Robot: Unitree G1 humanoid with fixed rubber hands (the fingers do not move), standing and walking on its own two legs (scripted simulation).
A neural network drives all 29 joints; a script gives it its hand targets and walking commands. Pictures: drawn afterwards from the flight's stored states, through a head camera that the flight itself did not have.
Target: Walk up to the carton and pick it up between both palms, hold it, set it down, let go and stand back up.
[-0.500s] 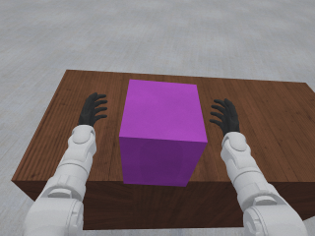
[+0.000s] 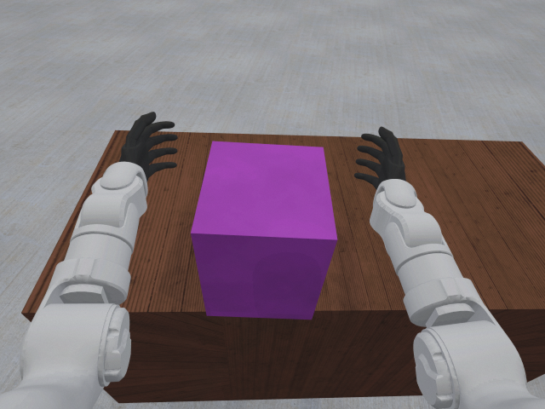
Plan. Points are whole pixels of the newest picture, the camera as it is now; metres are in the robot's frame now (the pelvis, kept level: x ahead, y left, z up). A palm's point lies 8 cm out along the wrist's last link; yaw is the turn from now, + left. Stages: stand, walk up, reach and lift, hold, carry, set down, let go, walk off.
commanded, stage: set down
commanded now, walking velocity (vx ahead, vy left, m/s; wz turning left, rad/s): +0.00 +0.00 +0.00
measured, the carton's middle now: (263, 233) +0.44 +0.02 -0.01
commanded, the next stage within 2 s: none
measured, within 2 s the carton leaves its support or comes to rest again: neither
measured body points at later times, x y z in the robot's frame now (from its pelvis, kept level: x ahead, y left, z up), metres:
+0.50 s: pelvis +0.00 +0.01 +0.00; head +0.01 +0.05 +0.45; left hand +0.40 +0.20 +0.12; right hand +0.39 -0.17 +0.13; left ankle +0.03 +0.13 -0.75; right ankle +0.03 -0.11 -0.75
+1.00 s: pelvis +0.02 +0.01 +0.00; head +0.04 +0.03 +0.45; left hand +0.35 +0.21 +0.06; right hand +0.32 -0.18 +0.08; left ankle +0.03 +0.13 -0.75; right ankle +0.03 -0.11 -0.75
